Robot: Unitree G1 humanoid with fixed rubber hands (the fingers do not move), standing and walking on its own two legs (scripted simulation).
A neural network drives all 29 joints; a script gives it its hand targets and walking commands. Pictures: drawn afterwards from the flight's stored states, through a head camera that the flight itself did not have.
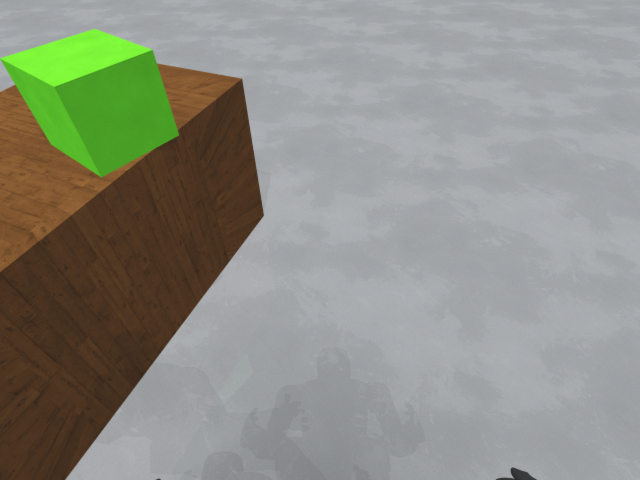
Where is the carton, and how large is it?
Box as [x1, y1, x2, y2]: [0, 29, 178, 176]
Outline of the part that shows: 0,58 50,143 100,176 112,171 178,135 151,49 93,29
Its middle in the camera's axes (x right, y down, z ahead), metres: -0.58 -0.37 +1.01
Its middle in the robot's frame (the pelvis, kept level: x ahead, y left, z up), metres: +1.02 +0.58 +0.00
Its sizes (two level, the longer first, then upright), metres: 0.255 0.244 0.233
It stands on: a pedestal, 0.65 m high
